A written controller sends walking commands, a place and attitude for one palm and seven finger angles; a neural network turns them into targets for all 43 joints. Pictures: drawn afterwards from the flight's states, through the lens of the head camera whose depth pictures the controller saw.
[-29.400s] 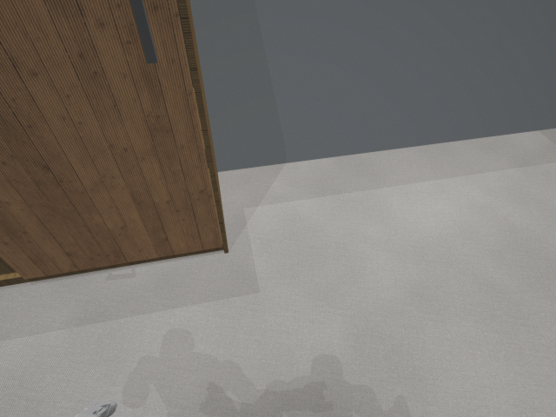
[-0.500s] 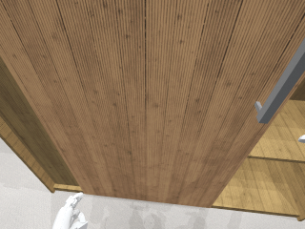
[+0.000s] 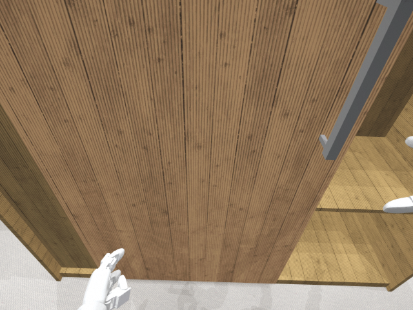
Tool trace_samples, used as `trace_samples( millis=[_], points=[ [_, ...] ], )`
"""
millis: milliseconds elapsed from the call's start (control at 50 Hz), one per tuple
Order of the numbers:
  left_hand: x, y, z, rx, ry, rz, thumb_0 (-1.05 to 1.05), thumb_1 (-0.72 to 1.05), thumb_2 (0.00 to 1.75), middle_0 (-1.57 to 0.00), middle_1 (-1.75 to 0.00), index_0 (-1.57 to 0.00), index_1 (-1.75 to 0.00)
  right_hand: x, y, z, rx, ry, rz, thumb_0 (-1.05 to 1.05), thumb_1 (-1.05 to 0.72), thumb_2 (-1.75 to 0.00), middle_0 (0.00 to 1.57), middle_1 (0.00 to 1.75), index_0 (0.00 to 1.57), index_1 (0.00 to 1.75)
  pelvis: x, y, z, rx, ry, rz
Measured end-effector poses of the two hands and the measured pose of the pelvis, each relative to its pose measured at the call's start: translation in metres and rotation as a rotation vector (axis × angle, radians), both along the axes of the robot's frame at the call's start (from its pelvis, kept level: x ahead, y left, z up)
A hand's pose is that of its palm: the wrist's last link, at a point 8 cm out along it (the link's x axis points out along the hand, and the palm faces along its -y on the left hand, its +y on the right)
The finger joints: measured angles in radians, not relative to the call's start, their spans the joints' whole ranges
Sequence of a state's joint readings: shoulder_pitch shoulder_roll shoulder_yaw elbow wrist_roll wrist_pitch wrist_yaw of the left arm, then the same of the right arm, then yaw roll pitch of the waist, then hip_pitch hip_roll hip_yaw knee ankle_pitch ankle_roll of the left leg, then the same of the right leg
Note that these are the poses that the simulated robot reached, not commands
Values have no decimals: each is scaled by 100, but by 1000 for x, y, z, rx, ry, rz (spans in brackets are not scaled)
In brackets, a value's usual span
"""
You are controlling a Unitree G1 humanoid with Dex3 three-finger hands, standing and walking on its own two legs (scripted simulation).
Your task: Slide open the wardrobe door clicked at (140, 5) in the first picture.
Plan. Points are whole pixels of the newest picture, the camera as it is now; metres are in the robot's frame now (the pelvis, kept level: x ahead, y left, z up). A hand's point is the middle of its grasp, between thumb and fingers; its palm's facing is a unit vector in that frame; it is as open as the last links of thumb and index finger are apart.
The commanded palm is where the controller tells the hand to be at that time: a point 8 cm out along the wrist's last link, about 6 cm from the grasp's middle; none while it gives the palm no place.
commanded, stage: draw the hand back to the body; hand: right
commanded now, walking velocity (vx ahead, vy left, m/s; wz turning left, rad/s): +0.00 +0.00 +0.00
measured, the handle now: (353, 88) +0.41 -0.28 +0.27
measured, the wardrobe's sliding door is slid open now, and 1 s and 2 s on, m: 0.54 0.54 0.54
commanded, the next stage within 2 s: step back with the hand held close in 1.48 s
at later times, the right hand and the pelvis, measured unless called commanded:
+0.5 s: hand (395, 200) +0.22 -0.28 +0.19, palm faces +0.35 +0.89 -0.27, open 14.3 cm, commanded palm +0.18 -0.32 +0.20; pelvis +0.00 +0.02 +0.00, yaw +0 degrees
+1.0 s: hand (366, 204) +0.23 -0.25 +0.17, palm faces +0.43 +0.83 -0.36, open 9.8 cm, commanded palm +0.18 -0.29 +0.18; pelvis +0.03 +0.01 +0.00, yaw +2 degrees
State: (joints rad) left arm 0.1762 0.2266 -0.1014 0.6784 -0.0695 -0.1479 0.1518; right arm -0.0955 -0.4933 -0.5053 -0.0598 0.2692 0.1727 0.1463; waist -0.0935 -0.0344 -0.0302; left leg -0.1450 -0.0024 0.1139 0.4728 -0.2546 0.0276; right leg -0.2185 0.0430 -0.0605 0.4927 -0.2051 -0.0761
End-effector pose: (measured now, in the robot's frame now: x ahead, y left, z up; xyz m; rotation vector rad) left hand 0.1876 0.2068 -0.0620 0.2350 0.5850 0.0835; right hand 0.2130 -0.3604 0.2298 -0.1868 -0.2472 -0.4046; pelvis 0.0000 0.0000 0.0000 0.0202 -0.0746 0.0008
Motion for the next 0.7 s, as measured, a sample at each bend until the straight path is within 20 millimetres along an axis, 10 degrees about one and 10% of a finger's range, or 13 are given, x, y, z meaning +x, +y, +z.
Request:
trace_samples(
  millis=[240,700],
  points=[
    [-11,34,11,-26,-107,49,2,90,90,-20,-30,-20,-30,-7,23,-5,41,153,300,-1,55,-19,25,115,25,116,0,11,0,2,-28,17],
    [-12,31,-9,-19,31,0,2,90,90,-20,-30,-20,-30,-44,46,-35,-205,27,-162,-1,14,-40,24,91,24,91,11,13,2,-3,-6,21]
  ],
)
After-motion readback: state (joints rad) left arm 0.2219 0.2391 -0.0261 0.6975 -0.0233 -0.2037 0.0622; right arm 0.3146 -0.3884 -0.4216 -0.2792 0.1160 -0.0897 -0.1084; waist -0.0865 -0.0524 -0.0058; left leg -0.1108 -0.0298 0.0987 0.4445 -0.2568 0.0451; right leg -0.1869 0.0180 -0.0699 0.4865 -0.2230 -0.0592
